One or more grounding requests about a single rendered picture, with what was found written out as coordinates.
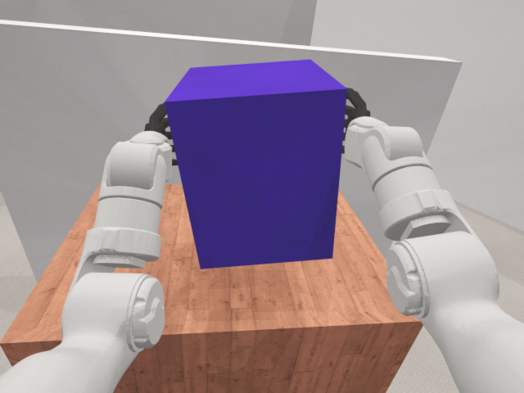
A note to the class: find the right robot hand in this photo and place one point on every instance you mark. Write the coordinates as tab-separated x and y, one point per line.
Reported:
353	113

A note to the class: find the pedestal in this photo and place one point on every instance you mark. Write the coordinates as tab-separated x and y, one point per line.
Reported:
313	326

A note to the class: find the robot left upper arm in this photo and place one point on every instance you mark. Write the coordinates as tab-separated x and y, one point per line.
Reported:
109	318

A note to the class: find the carton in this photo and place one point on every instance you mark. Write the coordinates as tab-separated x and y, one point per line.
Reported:
259	148

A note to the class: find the robot right upper arm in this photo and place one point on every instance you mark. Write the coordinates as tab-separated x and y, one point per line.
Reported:
448	282

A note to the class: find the left robot forearm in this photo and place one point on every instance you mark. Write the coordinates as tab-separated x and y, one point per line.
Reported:
125	233

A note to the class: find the left robot hand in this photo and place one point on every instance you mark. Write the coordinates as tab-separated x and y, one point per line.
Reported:
158	124

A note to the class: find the right robot forearm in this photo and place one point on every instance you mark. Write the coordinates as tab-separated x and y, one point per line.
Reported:
411	201

